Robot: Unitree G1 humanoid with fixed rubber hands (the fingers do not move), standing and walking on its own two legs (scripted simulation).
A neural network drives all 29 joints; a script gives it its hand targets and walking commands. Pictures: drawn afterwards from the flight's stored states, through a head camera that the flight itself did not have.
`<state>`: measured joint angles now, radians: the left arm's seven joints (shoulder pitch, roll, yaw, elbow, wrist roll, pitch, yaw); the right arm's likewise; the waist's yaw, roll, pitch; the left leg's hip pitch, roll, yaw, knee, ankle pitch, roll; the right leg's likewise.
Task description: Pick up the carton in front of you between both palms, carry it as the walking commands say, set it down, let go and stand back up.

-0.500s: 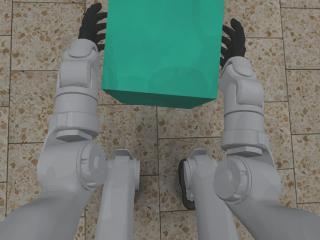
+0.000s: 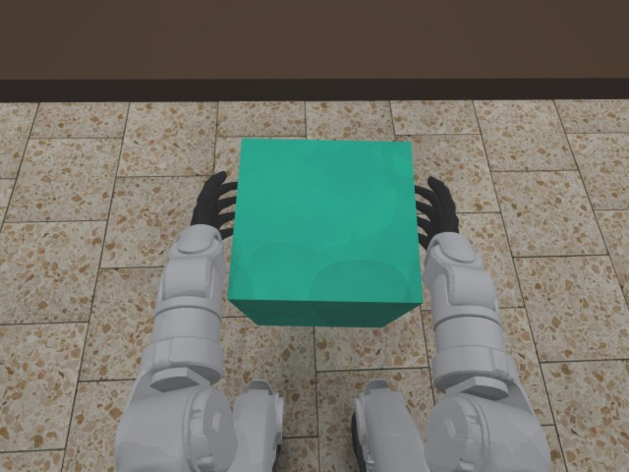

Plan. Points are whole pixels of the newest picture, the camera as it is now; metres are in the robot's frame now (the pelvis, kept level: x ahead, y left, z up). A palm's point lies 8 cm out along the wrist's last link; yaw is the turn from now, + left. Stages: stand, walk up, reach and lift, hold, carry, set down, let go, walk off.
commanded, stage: reach and lift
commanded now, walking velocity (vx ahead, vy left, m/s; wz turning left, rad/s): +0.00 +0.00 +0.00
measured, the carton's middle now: (322, 247) +0.43 +0.00 -0.10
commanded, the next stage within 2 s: hold in 1.70 s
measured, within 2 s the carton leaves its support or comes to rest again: neither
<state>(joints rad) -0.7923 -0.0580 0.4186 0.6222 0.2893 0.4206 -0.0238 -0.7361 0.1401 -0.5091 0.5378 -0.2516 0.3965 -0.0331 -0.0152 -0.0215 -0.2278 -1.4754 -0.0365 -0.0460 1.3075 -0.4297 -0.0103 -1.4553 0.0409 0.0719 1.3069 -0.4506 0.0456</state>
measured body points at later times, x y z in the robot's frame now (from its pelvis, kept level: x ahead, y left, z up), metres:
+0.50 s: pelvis +0.04 -0.01 +0.12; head +0.10 -0.01 +0.57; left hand +0.38 +0.15 +0.11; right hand +0.39 -0.16 +0.11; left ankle +0.08 +0.12 -0.59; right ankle +0.07 -0.14 -0.59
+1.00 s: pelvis +0.04 -0.01 +0.15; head +0.03 -0.01 +0.60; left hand +0.36 +0.14 +0.17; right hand +0.36 -0.16 +0.17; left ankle +0.08 +0.12 -0.59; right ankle +0.07 -0.14 -0.59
